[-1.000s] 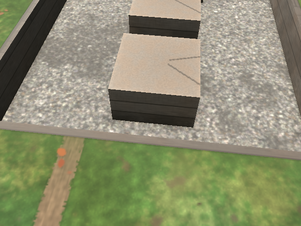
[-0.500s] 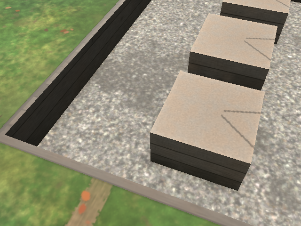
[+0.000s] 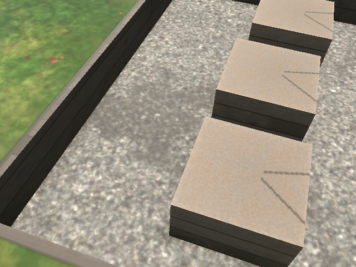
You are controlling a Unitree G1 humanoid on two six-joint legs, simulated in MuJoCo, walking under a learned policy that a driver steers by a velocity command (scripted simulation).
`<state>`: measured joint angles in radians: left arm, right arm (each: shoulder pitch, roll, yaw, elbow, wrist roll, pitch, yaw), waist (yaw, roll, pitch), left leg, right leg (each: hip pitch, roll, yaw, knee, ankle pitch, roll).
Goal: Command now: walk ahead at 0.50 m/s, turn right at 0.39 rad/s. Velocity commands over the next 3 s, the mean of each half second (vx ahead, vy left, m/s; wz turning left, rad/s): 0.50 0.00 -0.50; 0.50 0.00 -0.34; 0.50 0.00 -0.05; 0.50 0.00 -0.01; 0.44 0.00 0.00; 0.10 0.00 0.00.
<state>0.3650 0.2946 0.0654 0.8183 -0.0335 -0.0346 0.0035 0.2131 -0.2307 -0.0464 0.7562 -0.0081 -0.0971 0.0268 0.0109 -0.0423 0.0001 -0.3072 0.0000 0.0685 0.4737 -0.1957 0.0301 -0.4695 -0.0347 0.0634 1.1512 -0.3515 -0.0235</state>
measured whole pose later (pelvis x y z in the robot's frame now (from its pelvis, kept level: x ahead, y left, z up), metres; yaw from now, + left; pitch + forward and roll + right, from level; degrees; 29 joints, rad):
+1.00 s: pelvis +0.60 -0.13 -0.06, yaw -25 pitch +4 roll +0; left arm 0.43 0.26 0.08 0.97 -0.02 -0.11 -0.04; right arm -0.02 -0.23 -0.02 0.57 0.05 -0.14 0.14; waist 0.09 -0.02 0.02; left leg -0.76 0.01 0.11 0.69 -0.01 0.09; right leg 0.11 0.01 0.09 0.78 -0.61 -0.05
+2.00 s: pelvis +1.09 -0.37 +0.00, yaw -27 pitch +1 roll -1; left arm 0.49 0.19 0.05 0.94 -0.05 -0.10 -0.07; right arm 0.26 -0.21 -0.01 0.83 0.03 -0.06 0.07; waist 0.03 0.06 -0.10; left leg -0.70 0.14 0.17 1.32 -0.33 0.08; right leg 0.00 0.08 -0.18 0.29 -0.31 -0.10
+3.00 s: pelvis +1.55 -0.49 +0.00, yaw -27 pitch +0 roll +0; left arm 0.21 0.11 -0.02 0.97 -0.04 -0.10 -0.01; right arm 0.32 -0.16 -0.01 1.01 0.02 -0.10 -0.01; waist 0.00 0.03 0.00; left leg -0.18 -0.03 0.20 0.46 -0.29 0.10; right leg -0.25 -0.01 -0.27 0.45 -0.21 -0.09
